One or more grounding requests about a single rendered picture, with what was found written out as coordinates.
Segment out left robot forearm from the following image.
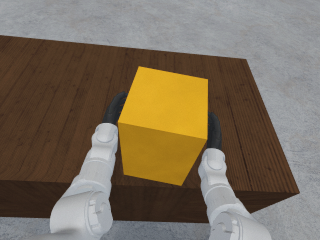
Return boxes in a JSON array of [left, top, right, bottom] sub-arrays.
[[50, 123, 118, 232]]

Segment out robot right upper arm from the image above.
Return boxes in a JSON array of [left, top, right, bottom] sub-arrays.
[[209, 211, 272, 240]]

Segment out pedestal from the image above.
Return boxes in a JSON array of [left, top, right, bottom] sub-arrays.
[[0, 35, 300, 224]]

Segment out robot right hand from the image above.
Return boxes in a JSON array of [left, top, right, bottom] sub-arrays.
[[206, 111, 222, 151]]

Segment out robot left hand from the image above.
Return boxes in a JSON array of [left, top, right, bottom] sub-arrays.
[[102, 91, 129, 125]]

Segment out robot left upper arm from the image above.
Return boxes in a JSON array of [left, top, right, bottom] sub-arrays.
[[27, 190, 113, 240]]

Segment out carton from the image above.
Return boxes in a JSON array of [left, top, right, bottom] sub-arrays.
[[118, 66, 208, 186]]

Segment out right robot forearm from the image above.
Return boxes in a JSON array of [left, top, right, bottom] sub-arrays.
[[198, 148, 259, 227]]

